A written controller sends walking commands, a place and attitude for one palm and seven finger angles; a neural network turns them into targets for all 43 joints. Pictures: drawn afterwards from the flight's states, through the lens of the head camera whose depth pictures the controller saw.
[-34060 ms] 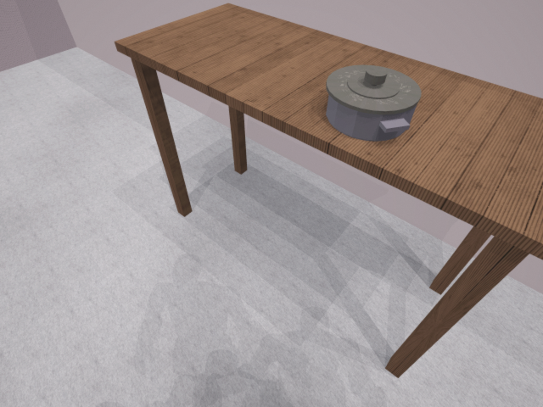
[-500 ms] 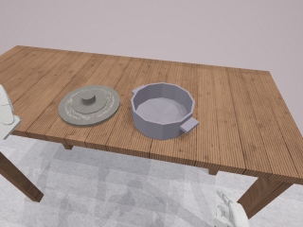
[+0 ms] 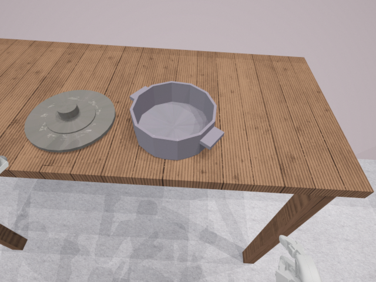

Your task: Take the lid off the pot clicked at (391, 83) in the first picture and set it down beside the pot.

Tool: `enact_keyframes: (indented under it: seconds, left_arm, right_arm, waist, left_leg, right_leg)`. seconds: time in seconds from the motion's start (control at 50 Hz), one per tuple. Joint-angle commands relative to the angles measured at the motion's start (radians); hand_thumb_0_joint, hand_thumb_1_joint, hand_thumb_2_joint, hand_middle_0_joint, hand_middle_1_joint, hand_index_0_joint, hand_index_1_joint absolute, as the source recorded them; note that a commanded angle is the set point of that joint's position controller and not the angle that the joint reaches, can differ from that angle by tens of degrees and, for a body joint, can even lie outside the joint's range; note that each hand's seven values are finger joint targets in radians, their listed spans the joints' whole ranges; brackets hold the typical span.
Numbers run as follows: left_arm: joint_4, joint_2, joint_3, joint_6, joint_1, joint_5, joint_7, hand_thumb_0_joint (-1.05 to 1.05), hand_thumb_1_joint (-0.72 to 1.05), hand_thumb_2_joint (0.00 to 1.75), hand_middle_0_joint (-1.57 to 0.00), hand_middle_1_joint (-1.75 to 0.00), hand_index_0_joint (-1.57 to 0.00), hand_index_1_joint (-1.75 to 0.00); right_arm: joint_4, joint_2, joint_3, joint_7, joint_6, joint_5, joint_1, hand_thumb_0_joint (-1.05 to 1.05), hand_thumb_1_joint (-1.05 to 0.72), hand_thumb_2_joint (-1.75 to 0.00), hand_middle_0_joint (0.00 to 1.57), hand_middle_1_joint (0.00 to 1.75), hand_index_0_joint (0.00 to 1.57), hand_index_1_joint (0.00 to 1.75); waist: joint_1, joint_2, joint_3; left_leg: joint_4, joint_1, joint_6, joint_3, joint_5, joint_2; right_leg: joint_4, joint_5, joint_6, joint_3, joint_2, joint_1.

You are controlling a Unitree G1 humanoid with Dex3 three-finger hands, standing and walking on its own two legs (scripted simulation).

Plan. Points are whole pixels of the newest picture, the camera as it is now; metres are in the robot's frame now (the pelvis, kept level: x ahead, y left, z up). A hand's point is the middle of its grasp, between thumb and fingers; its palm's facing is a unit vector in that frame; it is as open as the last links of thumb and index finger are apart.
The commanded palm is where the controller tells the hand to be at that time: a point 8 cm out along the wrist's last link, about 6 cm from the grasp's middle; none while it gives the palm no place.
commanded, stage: step back with the hand held close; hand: left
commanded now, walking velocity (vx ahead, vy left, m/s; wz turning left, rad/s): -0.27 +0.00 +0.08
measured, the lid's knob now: (68, 109) +0.45 +0.31 +0.10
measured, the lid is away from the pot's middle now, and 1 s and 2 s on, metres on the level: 0.25 0.25 0.25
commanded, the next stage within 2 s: stop stepping back and stand still in 0.76 s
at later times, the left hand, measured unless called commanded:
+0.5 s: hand out of the picture +0.09 +0.24 +0.28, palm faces +0.54 -0.72 -0.43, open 7.4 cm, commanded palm +0.03 +0.29 +0.28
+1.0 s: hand out of the picture -0.06 +0.26 +0.27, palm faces +0.48 -0.78 -0.40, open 7.4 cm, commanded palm -0.14 +0.31 +0.28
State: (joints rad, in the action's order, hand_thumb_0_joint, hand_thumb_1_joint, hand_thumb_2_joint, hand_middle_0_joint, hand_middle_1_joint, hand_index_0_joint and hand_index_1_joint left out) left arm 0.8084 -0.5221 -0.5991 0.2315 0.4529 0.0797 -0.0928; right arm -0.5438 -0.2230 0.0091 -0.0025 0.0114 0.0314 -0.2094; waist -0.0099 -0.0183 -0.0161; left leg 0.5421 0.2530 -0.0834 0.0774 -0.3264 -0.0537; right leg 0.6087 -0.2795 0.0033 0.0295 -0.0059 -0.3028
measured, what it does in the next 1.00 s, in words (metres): walks backwards: right foot, then left foot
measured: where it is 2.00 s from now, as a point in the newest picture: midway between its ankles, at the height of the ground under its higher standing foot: outside the picture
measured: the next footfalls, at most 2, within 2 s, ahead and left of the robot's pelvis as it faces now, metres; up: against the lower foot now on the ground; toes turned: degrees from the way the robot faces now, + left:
right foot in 0.54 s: -0.08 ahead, -0.12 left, +0.00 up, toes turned +3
left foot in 0.76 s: -0.13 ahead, +0.13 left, +0.00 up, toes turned +3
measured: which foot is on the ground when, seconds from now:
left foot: down 0.00-0.60, up 0.62-0.74, down 0.76-1.00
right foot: down 0.00-0.40, up 0.42-0.52, down 0.54-0.76, up 0.78-1.00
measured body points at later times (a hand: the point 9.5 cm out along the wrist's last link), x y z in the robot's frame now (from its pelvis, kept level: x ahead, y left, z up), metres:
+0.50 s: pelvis -0.09 +0.01 +0.00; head -0.08 +0.03 +0.44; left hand +0.06 +0.28 +0.30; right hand +0.09 -0.22 -0.08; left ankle -0.06 +0.11 -0.73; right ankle -0.09 -0.12 -0.72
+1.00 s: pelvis -0.26 +0.02 +0.00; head -0.24 +0.06 +0.45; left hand -0.10 +0.30 +0.29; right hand -0.11 -0.20 -0.07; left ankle -0.17 +0.12 -0.73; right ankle -0.28 -0.12 -0.69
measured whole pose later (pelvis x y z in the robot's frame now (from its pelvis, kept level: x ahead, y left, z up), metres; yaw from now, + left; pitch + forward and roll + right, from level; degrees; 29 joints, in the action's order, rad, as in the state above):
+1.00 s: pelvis -0.26 +0.02 +0.00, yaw +1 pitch +1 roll -3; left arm 0.83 -0.51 -0.62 0.19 0.45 0.10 -0.15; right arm -0.59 -0.14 0.01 -0.01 0.10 0.03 -0.22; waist -0.05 -0.03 -0.02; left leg 0.52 0.42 -0.03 0.02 -0.12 0.05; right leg 0.86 -0.49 0.00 0.02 -0.05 -0.39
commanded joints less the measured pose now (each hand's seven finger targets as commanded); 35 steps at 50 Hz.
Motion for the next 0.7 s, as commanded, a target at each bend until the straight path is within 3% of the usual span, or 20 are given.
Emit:
enact_keyframes:
  seconds: [0.0,0.04,0.06,0.12,0.14,0.22,0.24,0.28,0.3,0.32,0.36,0.4,0.44,0.48,0.52,0.56,0.58,0.6,0.64,0.68]
  left_arm:
    - [0.130,-0.189,-0.153,0.074,-0.104,0.014,-0.035,0.00,0.90,0.90,-0.20,-0.30,-0.20,-0.30]
    - [0.108,-0.200,-0.155,0.072,-0.102,0.010,-0.037,0.00,0.90,0.90,-0.20,-0.30,-0.20,-0.30]
    - [0.101,-0.210,-0.167,0.069,-0.081,0.013,-0.039,0.00,0.90,0.90,-0.20,-0.30,-0.20,-0.30]
    - [0.102,-0.239,-0.202,0.082,-0.049,0.024,-0.047,0.00,0.90,0.90,-0.20,-0.30,-0.20,-0.30]
    - [0.090,-0.223,-0.187,0.077,-0.042,0.025,-0.049,0.00,0.90,0.90,-0.20,-0.30,-0.20,-0.30]
    - [0.108,-0.222,-0.177,0.081,-0.037,0.011,-0.071,0.00,0.90,0.90,-0.20,-0.30,-0.20,-0.30]
    - [0.095,-0.181,-0.144,0.081,-0.028,0.017,-0.071,0.00,0.90,0.90,-0.20,-0.30,-0.20,-0.30]
    - [0.142,-0.191,-0.146,0.090,-0.044,0.020,-0.068,0.00,0.90,0.90,-0.20,-0.30,-0.20,-0.30]
    - [0.123,-0.195,-0.157,0.087,-0.047,0.017,-0.065,0.00,0.90,0.90,-0.20,-0.30,-0.20,-0.30]
    - [0.130,-0.203,-0.165,0.085,-0.044,0.017,-0.065,0.00,0.90,0.90,-0.20,-0.30,-0.20,-0.30]
    - [0.145,-0.173,-0.145,0.087,-0.072,0.014,-0.059,0.00,0.90,0.90,-0.20,-0.30,-0.20,-0.30]
    - [0.153,-0.165,-0.140,0.092,-0.125,0.013,-0.059,0.00,0.90,0.90,-0.20,-0.30,-0.20,-0.30]
    - [0.154,-0.145,-0.110,0.093,-0.171,0.010,-0.062,0.00,0.90,0.90,-0.20,-0.30,-0.20,-0.30]
    - [0.128,-0.136,-0.096,0.093,-0.185,-0.001,-0.057,0.00,0.90,0.90,-0.20,-0.30,-0.20,-0.30]
    - [0.131,-0.160,-0.101,0.097,-0.201,-0.010,-0.048,0.00,0.90,0.90,-0.20,-0.30,-0.20,-0.30]
    - [0.131,-0.161,-0.067,0.101,-0.234,-0.014,-0.044,0.00,0.90,0.90,-0.20,-0.30,-0.20,-0.30]
    - [0.135,-0.177,-0.082,0.101,-0.200,-0.008,-0.041,0.00,0.90,0.90,-0.20,-0.30,-0.20,-0.30]
    - [0.122,-0.189,-0.102,0.094,-0.148,-0.002,-0.041,0.00,0.90,0.90,-0.20,-0.30,-0.20,-0.30]
    - [0.118,-0.170,-0.110,0.080,-0.092,0.003,-0.042,0.00,0.90,0.90,-0.20,-0.30,-0.20,-0.30]
    - [0.132,-0.159,-0.098,0.088,-0.111,0.003,-0.045,0.00,0.90,0.90,-0.20,-0.30,-0.20,-0.30]
  right_arm:
    - [0.145,-0.131,0.049,0.018,0.059,0.005,0.090,0.00,-0.90,-0.90,0.20,0.30,0.20,0.30]
    - [0.132,-0.126,0.054,0.018,0.048,0.016,0.075,0.00,-0.90,-0.90,0.20,0.30,0.20,0.30]
    - [0.134,-0.120,0.059,0.019,0.043,0.021,0.071,0.00,-0.90,-0.90,0.20,0.30,0.20,0.30]
    - [0.150,-0.097,0.055,0.025,0.036,0.026,0.069,0.00,-0.90,-0.90,0.20,0.30,0.20,0.30]
    - [0.154,-0.084,0.052,0.031,0.037,0.030,0.072,0.00,-0.90,-0.90,0.20,0.30,0.20,0.30]
    - [0.132,-0.084,0.037,0.060,0.055,0.014,0.090,0.00,-0.90,-0.90,0.20,0.30,0.20,0.30]
    - [0.120,-0.076,0.034,0.064,0.057,0.009,0.083,0.00,-0.90,-0.90,0.20,0.30,0.20,0.30]
    - [0.119,-0.104,0.052,0.065,0.070,0.009,0.095,0.00,-0.90,-0.90,0.20,0.30,0.20,0.30]
    - [0.121,-0.109,0.061,0.062,0.074,0.013,0.095,0.00,-0.90,-0.90,0.20,0.30,0.20,0.30]
    - [0.115,-0.110,0.057,0.062,0.078,0.003,0.104,0.00,-0.90,-0.90,0.20,0.30,0.20,0.30]
    - [0.131,-0.107,0.051,0.058,0.086,-0.004,0.102,0.00,-0.90,-0.90,0.20,0.30,0.20,0.30]
    - [0.128,-0.109,0.051,0.055,0.112,-0.013,0.096,0.00,-0.90,-0.90,0.20,0.30,0.20,0.30]
    - [0.111,-0.102,0.051,0.050,0.134,-0.018,0.081,0.00,-0.90,-0.90,0.20,0.30,0.20,0.30]
    - [0.093,-0.108,0.050,0.042,0.147,-0.023,0.082,0.00,-0.90,-0.90,0.20,0.30,0.20,0.30]
    - [0.088,-0.110,0.046,0.034,0.143,-0.029,0.095,0.00,-0.90,-0.90,0.20,0.30,0.20,0.30]
    - [0.073,-0.087,0.054,0.029,0.119,-0.016,0.070,0.00,-0.90,-0.90,0.20,0.30,0.20,0.30]
    - [0.078,-0.089,0.067,0.030,0.109,-0.008,0.076,0.00,-0.90,-0.90,0.20,0.30,0.20,0.30]
    - [0.090,-0.084,0.065,0.031,0.099,-0.001,0.086,0.00,-0.90,-0.90,0.20,0.30,0.20,0.30]
    - [0.109,-0.045,0.037,0.032,0.084,-0.005,0.093,0.00,-0.90,-0.90,0.20,0.30,0.20,0.30]
    - [0.091,-0.060,0.030,0.042,0.077,-0.009,0.085,0.00,-0.90,-0.90,0.20,0.30,0.20,0.30]
  waist:
    - [-0.001,0.106,0.156]
    - [-0.015,0.035,0.234]
    - [-0.015,-0.004,0.270]
    - [-0.005,-0.093,0.284]
    - [0.002,-0.115,0.255]
    - [-0.006,-0.011,0.196]
    - [-0.012,-0.003,0.179]
    - [0.001,0.056,0.166]
    - [0.001,0.066,0.171]
    - [0.003,0.136,0.187]
    - [0.007,0.200,0.159]
    - [0.007,0.260,0.100]
    - [0.002,0.221,0.071]
    - [0.007,0.178,0.081]
    - [0.004,0.093,0.112]
    - [-0.023,-0.101,0.203]
    - [-0.008,-0.163,0.215]
    - [0.011,-0.161,0.190]
    - [0.010,-0.121,0.165]
    - [-0.014,-0.071,0.143]
  left_leg:
    - [-0.025,0.005,0.021,-0.185,0.685,0.238]
    - [0.092,-0.069,0.042,-0.148,0.693,0.195]
    - [0.149,-0.068,0.051,-0.130,0.592,0.166]
    - [0.320,0.130,0.065,-0.108,-0.101,0.086]
    - [0.362,0.152,0.060,-0.130,-0.147,0.098]
    - [0.113,0.041,0.060,-0.094,0.009,0.116]
    - [0.018,0.020,0.058,-0.092,0.115,0.119]
    - [-0.087,0.010,0.045,-0.135,0.330,0.171]
    - [-0.065,0.045,0.037,-0.146,0.365,0.183]
    - [-0.083,0.041,0.025,-0.168,0.394,0.194]
    - [-0.181,0.156,0.003,-0.204,0.310,0.246]
    - [-0.253,0.289,-0.036,-0.240,0.118,0.299]
    - [-0.228,0.258,-0.053,-0.269,0.162,0.307]
    - [-0.140,0.178,-0.031,-0.243,0.278,0.286]
    - [-0.022,0.131,0.012,-0.195,0.260,0.200]
    - [0.157,0.045,0.072,-0.089,0.222,0.091]
    - [0.294,0.052,0.081,-0.078,0.040,0.053]
    - [0.427,0.084,0.075,-0.104,-0.090,0.054]
    - [0.357,0.139,0.071,-0.145,-0.128,0.101]
    - [0.096,0.060,0.073,-0.107,-0.022,0.111]
  right_leg:
    - [-0.067,0.352,0.023,0.054,0.078,0.138]
    - [-0.096,0.582,0.044,0.106,0.140,0.134]
    - [-0.118,0.707,0.060,0.138,0.181,0.148]
    - [-0.187,0.889,0.124,0.236,0.317,0.243]
    - [-0.197,0.846,0.129,0.232,0.337,0.212]
    - [-0.160,0.713,0.088,0.132,0.244,0.109]
    - [-0.142,0.636,0.060,0.092,0.208,0.098]
    - [-0.122,0.439,0.006,0.038,0.100,0.089]
    - [-0.124,0.385,-0.011,0.029,0.065,0.105]
    - [-0.077,0.381,-0.008,0.015,0.054,0.104]
    - [0.057,0.141,-0.015,-0.031,0.016,0.132]
    - [0.198,-0.079,-0.012,-0.014,-0.004,0.114]
    - [0.198,-0.127,-0.004,0.008,-0.009,0.053]
    - [0.031,-0.058,0.001,0.008,0.010,0.060]
    - [-0.142,0.241,0.021,0.067,0.062,0.074]
    - [-0.236,0.594,0.062,0.185,0.219,0.082]
    - [-0.267,0.649,0.101,0.215,0.293,0.062]
    - [-0.292,0.582,0.137,0.225,0.340,0.003]
    - [-0.239,0.642,0.151,0.197,0.334,0.028]
    - [-0.174,0.639,0.102,0.115,0.255,0.013]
